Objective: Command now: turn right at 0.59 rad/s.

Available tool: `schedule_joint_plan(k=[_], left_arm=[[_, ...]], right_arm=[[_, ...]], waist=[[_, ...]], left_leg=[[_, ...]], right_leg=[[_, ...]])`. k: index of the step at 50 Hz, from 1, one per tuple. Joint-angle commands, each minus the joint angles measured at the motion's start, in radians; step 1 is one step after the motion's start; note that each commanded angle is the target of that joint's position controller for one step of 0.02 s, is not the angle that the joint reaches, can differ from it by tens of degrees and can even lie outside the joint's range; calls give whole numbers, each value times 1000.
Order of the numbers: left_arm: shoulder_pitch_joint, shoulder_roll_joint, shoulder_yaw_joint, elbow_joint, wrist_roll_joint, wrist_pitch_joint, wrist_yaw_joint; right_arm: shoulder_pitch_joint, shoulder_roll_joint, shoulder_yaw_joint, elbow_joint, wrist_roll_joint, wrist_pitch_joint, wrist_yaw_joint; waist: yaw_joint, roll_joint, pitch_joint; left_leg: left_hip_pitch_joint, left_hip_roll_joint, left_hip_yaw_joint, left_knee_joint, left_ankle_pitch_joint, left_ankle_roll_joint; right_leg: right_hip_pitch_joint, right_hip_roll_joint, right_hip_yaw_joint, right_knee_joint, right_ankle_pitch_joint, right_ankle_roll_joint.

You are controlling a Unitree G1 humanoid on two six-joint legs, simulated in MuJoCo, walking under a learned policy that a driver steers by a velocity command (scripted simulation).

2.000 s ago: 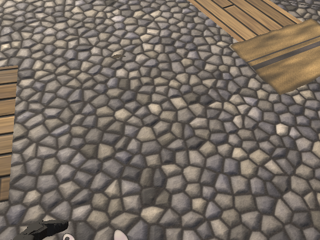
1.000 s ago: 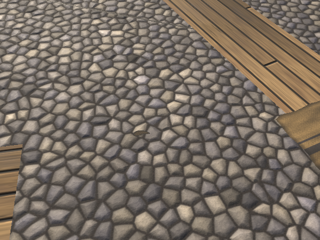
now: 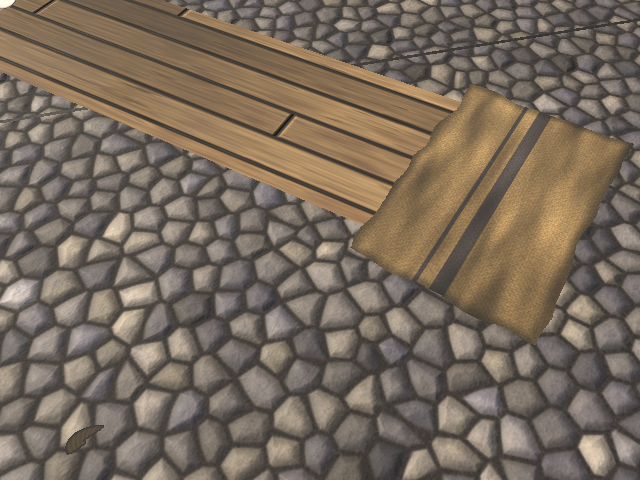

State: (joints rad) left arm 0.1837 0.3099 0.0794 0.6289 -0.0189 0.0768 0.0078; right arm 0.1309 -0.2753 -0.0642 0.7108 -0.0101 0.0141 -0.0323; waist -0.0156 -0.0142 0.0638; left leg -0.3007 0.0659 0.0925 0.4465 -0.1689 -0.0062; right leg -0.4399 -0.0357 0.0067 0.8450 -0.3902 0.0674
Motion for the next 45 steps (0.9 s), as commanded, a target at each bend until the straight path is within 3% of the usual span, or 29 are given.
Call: schedule_joint_plan(k=[1,3,4,5,6,7,9,10,13,17,21,24,25,26,27,28,29,33,39,45], left_arm=[[20,92,31,-80,2,-10,-15],[94,95,43,-51,6,-11,-19],[124,142,59,-48,9,-14,-10],[125,262,79,-80,11,-19,8],[137,259,73,-94,53,-43,-3],[96,231,63,-88,58,-63,-6],[-3,158,41,-91,20,-72,4],[-29,140,31,-94,14,-70,11],[-13,103,11,-83,27,-71,22],[-3,108,10,-64,29,-66,26],[-10,118,9,-46,32,-60,10],[-42,87,-7,-28,20,-59,3],[-32,71,-13,-17,16,-62,3],[-1,48,-21,-9,30,-71,3],[52,52,-17,-3,45,-83,-4],[46,36,-20,5,46,-85,-3],[2,63,-16,12,47,-82,-1],[-31,50,-11,13,35,-59,5],[-6,33,-8,51,32,-64,10],[15,34,-4,87,31,-65,21]], right_arm=[[-33,-198,-57,-57,18,-10,3],[-25,-176,-54,-40,34,-7,3],[22,-133,-45,-21,24,-5,8],[30,-73,-24,-62,-32,-4,16],[-90,-120,-38,-99,-16,-12,3],[-109,-146,-48,-97,7,-11,-3],[-54,-153,-59,-52,3,-3,-16],[-27,-152,-60,-42,-2,-1,-16],[-7,-126,-52,-30,11,-3,-6],[-46,-91,-32,-39,12,-3,5],[-41,-103,-28,-39,18,-8,16],[1,-85,-22,-23,16,-19,23],[24,-81,-17,-15,5,-26,27],[42,-117,-20,-15,-10,-32,24],[34,-190,-35,-18,-13,-32,21],[-2,-144,-26,-8,-6,-32,27],[-30,-96,-12,-21,-5,-35,33],[-1,-97,-4,-6,-6,-56,31],[11,-88,7,6,-2,-50,21],[14,-78,16,30,0,-50,23]], waist=[[10,206,-171],[45,169,-168],[40,26,-144],[-2,-314,-124],[89,-256,-164],[66,-172,-129],[17,-116,-117],[2,-126,-128],[3,-119,-166],[31,-128,-147],[49,-134,-115],[12,-108,-110],[-5,-83,-115],[9,-28,-147],[68,104,-159],[73,179,-166],[47,143,-131],[22,91,-97],[12,25,-84],[14,6,-78]], left_leg=[[141,247,-148,-93,217,201],[71,211,-90,6,115,125],[-60,147,-5,166,-36,37],[-352,-5,69,493,-480,-73],[-395,-59,-108,662,-519,-69],[-403,-39,-146,722,-432,-52],[-398,-18,-160,707,-280,-47],[-359,-25,-151,723,-231,-58],[-298,-38,-141,703,-162,-75],[-231,-21,-142,455,-154,-83],[-96,-29,-122,287,-213,-72],[25,-40,-108,52,-96,-51],[114,-32,-120,-76,64,-35],[214,38,-189,-78,237,-11],[250,108,-232,-12,381,40],[148,107,-248,-26,216,89],[108,74,-233,-42,103,79],[82,27,-184,-26,33,28],[92,10,-172,-8,22,32],[87,-2,-165,-10,19,34]], right_leg=[[97,9,-53,-153,58,-42],[243,49,-75,-348,188,-99],[350,-18,61,-450,339,-149],[459,-290,443,-467,670,-289],[340,-352,535,-519,609,-420],[313,-294,451,-531,512,-384],[305,-207,338,-513,445,-285],[285,-186,302,-507,501,-277],[307,-160,255,-499,570,-284],[334,-155,264,-493,493,-284],[267,-162,305,-484,441,-306],[246,-136,316,-445,458,-280],[220,-114,308,-439,433,-243],[182,-75,283,-413,348,-188],[141,6,204,-368,230,-145],[206,44,137,-385,154,-104],[224,41,136,-385,166,-88],[223,29,154,-378,262,-109],[217,26,157,-384,288,-99],[238,21,157,-386,311,-87]])
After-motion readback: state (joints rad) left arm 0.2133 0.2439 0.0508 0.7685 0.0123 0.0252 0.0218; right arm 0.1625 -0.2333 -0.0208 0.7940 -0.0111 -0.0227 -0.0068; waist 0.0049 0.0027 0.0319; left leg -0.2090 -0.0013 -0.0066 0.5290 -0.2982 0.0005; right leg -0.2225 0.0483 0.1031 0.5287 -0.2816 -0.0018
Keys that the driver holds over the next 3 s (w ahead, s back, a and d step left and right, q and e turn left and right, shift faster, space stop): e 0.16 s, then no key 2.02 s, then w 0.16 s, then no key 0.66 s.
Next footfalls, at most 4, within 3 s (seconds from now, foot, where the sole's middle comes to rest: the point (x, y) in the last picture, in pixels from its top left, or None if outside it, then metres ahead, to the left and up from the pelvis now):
0.08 right None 0.04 -0.13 -0.78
0.52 left None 0.08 0.10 -0.78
2.48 right None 0.09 -0.14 -0.78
2.78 left None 0.17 0.08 -0.78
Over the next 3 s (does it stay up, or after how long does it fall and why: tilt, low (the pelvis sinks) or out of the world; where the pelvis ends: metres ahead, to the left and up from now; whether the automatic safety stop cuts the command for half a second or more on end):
stays up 0.11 -0.06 0.00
